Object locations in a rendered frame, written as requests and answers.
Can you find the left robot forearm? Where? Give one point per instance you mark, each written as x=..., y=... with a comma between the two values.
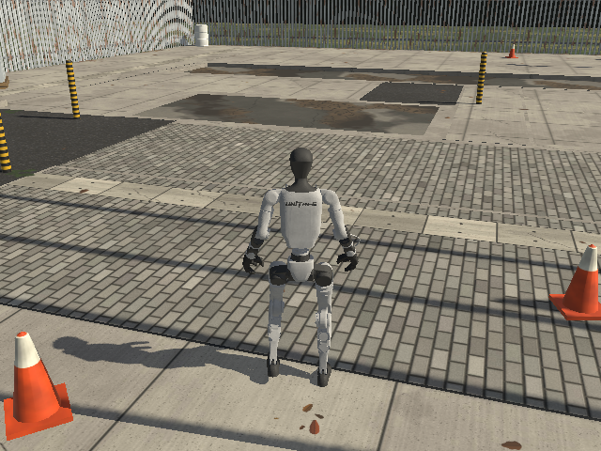
x=254, y=246

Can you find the left robot hand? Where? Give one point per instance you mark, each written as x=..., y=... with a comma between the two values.
x=246, y=263

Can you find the humanoid robot torso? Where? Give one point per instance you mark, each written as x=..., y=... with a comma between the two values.
x=300, y=226

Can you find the left robot upper arm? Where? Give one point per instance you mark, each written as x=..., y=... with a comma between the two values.
x=271, y=198

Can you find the humanoid robot head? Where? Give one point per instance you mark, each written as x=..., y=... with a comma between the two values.
x=301, y=160

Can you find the right robot forearm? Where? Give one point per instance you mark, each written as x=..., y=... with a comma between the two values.
x=348, y=245

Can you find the right robot upper arm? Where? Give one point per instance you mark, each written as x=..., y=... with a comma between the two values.
x=329, y=197

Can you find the right robot hand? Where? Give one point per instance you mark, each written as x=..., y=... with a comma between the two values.
x=354, y=261

